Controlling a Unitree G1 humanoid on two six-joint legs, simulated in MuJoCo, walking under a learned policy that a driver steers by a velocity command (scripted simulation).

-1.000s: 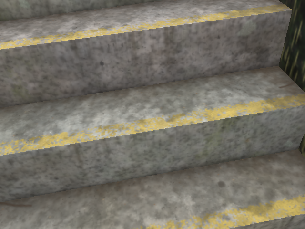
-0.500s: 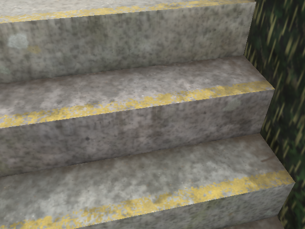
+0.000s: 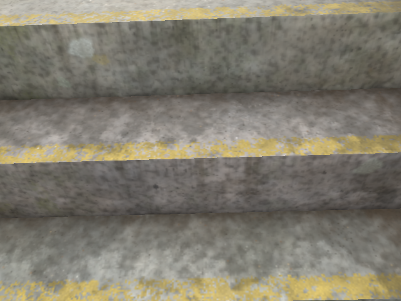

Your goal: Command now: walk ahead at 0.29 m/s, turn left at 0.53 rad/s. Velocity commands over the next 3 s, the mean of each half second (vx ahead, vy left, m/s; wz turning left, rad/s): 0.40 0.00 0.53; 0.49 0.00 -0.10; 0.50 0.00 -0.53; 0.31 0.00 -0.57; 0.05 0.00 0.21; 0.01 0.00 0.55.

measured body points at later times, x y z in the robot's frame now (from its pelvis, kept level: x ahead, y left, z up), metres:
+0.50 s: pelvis +0.14 +0.15 +0.10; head +0.14 +0.16 +0.55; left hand +0.10 +0.41 -0.04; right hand +0.38 -0.01 +0.01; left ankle +0.20 +0.24 -0.52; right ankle +0.04 -0.07 -0.44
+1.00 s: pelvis +0.36 +0.23 +0.26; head +0.34 +0.28 +0.71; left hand +0.59 +0.39 +0.19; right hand +0.28 +0.02 +0.12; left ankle +0.21 +0.24 -0.49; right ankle +0.42 +0.19 -0.30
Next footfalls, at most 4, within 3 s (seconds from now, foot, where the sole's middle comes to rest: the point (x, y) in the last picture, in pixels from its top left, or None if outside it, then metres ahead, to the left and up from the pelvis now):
0.38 left None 0.24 0.26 -0.56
0.98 right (138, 273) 0.46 0.19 -0.35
1.40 left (42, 129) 0.73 0.43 -0.14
1.94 right None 0.96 0.02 0.07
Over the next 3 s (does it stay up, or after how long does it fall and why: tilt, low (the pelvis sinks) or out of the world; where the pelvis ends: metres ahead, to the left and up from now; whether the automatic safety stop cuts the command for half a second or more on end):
stays up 0.99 0.16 0.84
